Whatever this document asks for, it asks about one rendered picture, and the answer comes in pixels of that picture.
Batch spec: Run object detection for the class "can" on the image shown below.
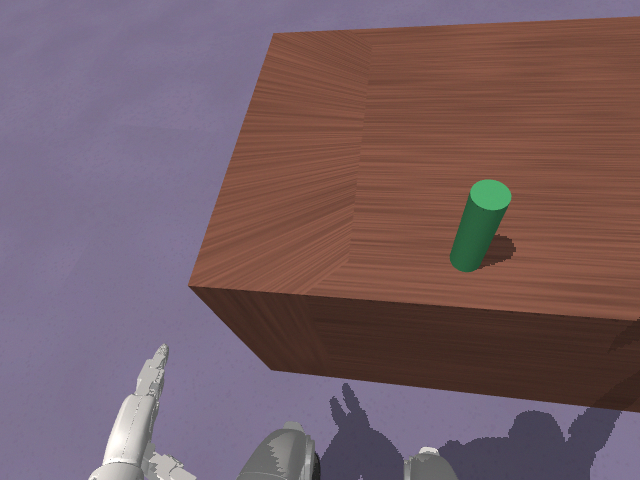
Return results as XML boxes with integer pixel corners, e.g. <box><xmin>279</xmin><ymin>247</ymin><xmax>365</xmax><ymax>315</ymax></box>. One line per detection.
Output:
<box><xmin>450</xmin><ymin>179</ymin><xmax>511</xmax><ymax>272</ymax></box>

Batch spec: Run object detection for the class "left robot arm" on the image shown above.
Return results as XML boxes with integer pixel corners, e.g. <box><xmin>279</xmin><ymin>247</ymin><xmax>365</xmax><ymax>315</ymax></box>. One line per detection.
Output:
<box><xmin>88</xmin><ymin>463</ymin><xmax>144</xmax><ymax>480</ymax></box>

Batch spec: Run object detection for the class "left robot hand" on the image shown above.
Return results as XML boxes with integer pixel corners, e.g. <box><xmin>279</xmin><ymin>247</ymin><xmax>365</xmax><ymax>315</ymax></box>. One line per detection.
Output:
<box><xmin>102</xmin><ymin>344</ymin><xmax>197</xmax><ymax>480</ymax></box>

